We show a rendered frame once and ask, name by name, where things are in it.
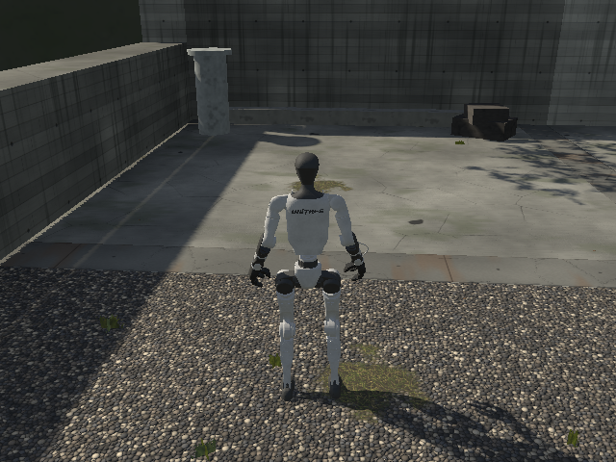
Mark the right robot hand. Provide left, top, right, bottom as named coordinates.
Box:
left=344, top=262, right=366, bottom=281

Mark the right robot upper arm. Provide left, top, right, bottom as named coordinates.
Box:
left=327, top=193, right=355, bottom=246

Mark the robot torso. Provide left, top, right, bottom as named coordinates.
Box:
left=285, top=190, right=330, bottom=289

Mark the robot right thigh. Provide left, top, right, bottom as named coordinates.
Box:
left=321, top=269, right=341, bottom=337

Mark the left robot forearm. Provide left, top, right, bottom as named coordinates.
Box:
left=251, top=233, right=270, bottom=270

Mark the right robot forearm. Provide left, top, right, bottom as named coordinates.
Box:
left=346, top=232, right=364, bottom=266

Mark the left robot hand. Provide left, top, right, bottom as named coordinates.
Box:
left=248, top=265, right=270, bottom=288

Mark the left robot upper arm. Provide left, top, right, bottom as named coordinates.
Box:
left=261, top=194, right=288, bottom=248

